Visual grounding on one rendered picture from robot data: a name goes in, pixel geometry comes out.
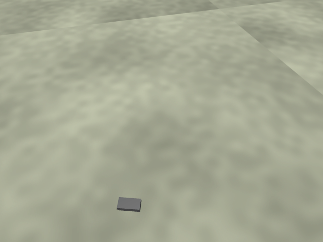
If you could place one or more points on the small box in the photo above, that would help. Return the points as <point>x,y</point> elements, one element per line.
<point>129,204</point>

